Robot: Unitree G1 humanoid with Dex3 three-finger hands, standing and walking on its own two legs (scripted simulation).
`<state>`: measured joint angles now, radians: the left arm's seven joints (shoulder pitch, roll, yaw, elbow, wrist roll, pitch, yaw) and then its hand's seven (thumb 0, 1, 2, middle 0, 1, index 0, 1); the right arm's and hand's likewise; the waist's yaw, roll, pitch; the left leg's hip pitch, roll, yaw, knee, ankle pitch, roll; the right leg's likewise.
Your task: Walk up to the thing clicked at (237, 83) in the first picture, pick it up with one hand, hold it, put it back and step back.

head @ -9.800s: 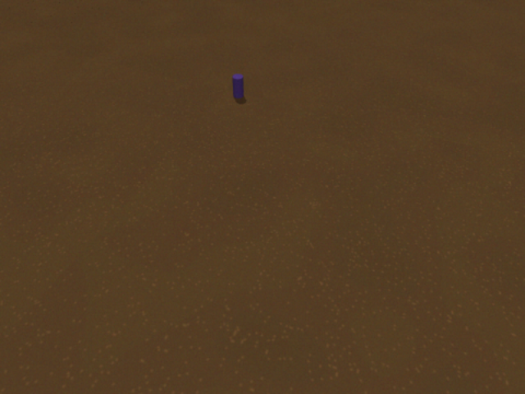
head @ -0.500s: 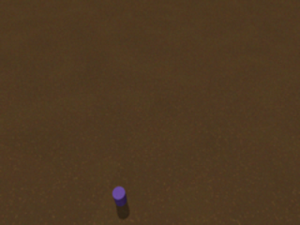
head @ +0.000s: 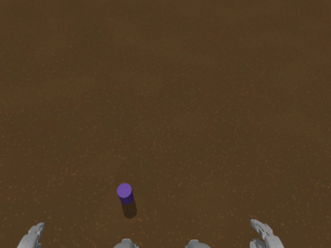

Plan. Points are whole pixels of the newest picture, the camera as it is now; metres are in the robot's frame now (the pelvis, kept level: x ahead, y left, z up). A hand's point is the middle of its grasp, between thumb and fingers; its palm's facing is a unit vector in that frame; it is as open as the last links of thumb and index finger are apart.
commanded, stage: go down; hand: left
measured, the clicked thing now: (125, 194) +0.43 +0.16 -0.65
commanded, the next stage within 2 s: none
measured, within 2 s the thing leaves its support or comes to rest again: neither
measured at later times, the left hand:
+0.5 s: hand out of the picture +0.15 +0.28 -0.16, palm faces +0.09 -0.95 -0.29, open 17.2 cm
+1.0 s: hand (58, 211) +0.27 +0.33 -0.26, palm faces +0.15 -0.98 -0.17, open 17.2 cm
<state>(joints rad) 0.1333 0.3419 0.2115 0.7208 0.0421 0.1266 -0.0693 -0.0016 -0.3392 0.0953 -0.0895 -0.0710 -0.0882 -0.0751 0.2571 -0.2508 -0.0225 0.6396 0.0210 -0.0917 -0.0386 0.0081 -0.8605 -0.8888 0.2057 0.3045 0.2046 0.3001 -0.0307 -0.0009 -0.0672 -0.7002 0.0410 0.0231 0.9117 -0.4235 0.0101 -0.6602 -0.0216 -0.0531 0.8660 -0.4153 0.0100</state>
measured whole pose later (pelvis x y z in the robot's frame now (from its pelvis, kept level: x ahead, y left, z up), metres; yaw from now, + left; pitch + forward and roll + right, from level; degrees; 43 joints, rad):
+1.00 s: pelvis -0.05 -0.01 -0.20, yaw -2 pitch +32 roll -4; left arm -0.27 0.59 0.58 0.87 -0.13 -0.29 -0.45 -0.01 -0.46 0.05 -0.05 -0.03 -0.04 -0.03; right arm 0.15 -0.30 0.02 0.65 -0.02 -0.18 -0.03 0.01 -0.89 -0.90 0.21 0.30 0.21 0.30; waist -0.04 -0.01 -0.18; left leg -1.70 0.06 -0.04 1.79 -0.66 0.01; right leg -1.65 -0.03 -0.08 1.75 -0.67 -0.01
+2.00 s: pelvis -0.09 -0.01 -0.34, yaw -5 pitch +32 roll -6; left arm -0.67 0.87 0.76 1.12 -0.14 -0.37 -0.66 -0.02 -0.58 0.07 -0.03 -0.08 -0.04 -0.07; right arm 0.14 -0.34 0.11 0.70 -0.05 -0.16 -0.02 0.00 -0.89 -0.90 0.21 0.30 0.21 0.30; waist -0.10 -0.03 -0.10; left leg -2.12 0.06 -0.09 2.22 -0.68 0.01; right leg -2.05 -0.03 -0.11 2.16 -0.68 -0.02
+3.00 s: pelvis -0.09 +0.00 -0.40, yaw -10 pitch +25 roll -11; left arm -0.74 0.94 0.76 1.35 -0.17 -0.67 -0.62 -0.02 -0.61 0.04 -0.04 -0.09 -0.05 -0.09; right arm 0.01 -0.37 0.29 0.63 -0.17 -0.12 0.03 0.00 -0.90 -0.90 0.21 0.30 0.21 0.30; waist -0.21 -0.16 0.12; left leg -2.25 0.07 -0.20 2.48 -0.69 0.02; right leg -2.13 0.00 -0.18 2.34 -0.66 0.00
